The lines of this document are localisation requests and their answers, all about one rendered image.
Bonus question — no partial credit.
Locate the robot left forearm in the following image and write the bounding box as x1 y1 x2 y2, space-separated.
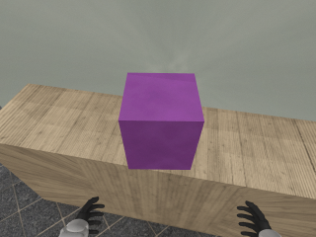
58 218 89 237

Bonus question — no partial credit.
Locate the robot left hand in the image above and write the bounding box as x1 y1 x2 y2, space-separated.
75 197 105 235

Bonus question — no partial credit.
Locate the pedestal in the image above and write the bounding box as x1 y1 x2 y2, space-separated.
0 83 316 237

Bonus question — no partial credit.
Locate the carton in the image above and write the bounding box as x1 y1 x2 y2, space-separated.
118 72 204 170

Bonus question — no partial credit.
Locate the robot right hand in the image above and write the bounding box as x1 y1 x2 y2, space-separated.
237 200 272 237

